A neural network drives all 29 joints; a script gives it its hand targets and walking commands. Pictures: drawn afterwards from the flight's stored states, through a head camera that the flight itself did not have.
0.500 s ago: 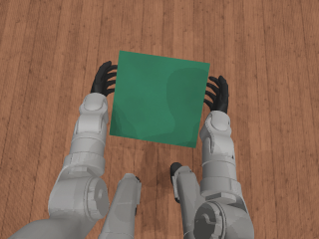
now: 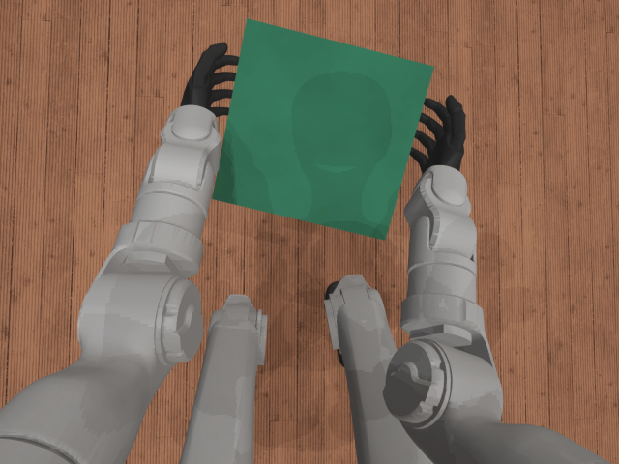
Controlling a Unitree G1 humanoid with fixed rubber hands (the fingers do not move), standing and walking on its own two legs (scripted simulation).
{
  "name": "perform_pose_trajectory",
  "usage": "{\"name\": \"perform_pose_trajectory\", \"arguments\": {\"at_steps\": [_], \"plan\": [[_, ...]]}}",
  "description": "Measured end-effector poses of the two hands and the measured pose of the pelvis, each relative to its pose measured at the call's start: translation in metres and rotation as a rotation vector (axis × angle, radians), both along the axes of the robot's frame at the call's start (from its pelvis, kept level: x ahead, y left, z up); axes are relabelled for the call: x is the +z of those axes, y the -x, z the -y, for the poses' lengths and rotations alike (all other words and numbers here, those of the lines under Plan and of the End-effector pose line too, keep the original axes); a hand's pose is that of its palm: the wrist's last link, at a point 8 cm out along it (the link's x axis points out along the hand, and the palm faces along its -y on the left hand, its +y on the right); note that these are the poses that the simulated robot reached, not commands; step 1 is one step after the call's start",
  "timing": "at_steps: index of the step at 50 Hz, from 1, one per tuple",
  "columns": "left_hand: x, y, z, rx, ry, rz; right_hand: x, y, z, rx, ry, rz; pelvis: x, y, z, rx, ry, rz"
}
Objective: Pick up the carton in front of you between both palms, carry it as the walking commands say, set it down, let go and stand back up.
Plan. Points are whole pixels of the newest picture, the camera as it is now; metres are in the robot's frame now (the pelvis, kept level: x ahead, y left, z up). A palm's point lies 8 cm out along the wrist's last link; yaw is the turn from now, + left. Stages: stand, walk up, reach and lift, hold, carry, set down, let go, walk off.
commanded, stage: set down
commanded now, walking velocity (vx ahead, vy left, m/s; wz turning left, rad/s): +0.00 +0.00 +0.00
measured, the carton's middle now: (317, 142) +0.49 -0.06 -0.20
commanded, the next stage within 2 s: none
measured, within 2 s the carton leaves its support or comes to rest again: rests again in 1.42 s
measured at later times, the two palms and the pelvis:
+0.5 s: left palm (230, 118) +0.55 +0.07 -0.26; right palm (403, 177) +0.44 -0.21 -0.25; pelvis -0.03 +0.00 -0.10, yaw -1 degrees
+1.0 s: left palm (240, 119) +0.57 +0.05 -0.30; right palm (404, 172) +0.46 -0.22 -0.29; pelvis -0.02 +0.00 -0.14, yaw -2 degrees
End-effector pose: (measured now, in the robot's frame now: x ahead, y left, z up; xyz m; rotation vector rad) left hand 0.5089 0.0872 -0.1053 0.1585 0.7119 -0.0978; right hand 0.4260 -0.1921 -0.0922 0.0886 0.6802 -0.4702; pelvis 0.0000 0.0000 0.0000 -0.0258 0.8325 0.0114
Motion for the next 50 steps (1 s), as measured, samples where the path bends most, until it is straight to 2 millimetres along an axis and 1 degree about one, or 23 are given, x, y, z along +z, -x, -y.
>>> {"name": "perform_pose_trajectory", "arguments": {"at_steps": [15,28,31,34,38,41,43,50], "plan": [[-0.083,-0.028,0.014,-0.073,-0.036,-0.023,-0.090,-0.010,0.009,-0.031,-0.004,-0.033,-0.061,0.019,0.002,0.011,0.012,-0.004],[-0.172,-0.049,0.024,-0.139,-0.056,-0.045,-0.176,-0.019,0.017,-0.060,-0.016,-0.057,-0.109,0.026,0.003,0.019,0.030,0.015],[-0.190,-0.052,0.027,-0.151,-0.058,-0.056,-0.184,-0.029,0.023,-0.045,-0.010,-0.071,-0.118,0.025,0.002,0.017,0.035,0.022],[-0.196,-0.057,0.030,-0.160,-0.035,-0.049,-0.190,-0.033,0.028,-0.045,0.003,-0.079,-0.124,0.022,0.002,0.025,0.041,0.035],[-0.197,-0.060,0.031,-0.175,-0.027,-0.052,-0.192,-0.035,0.029,-0.055,0.002,-0.078,-0.130,0.019,0.000,0.025,0.054,0.033],[-0.197,-0.060,0.030,-0.181,-0.026,-0.051,-0.192,-0.035,0.029,-0.058,-0.004,-0.069,-0.132,0.018,-0.002,0.024,0.060,0.032],[-0.197,-0.059,0.033,-0.190,-0.014,-0.052,-0.192,-0.035,0.027,-0.049,-0.010,-0.063,-0.134,0.018,-0.003,0.025,0.061,0.034],[-0.198,-0.059,0.035,-0.198,0.004,-0.053,-0.195,-0.033,0.031,-0.031,-0.002,-0.068,-0.136,0.020,-0.004,0.025,0.063,0.048]]}}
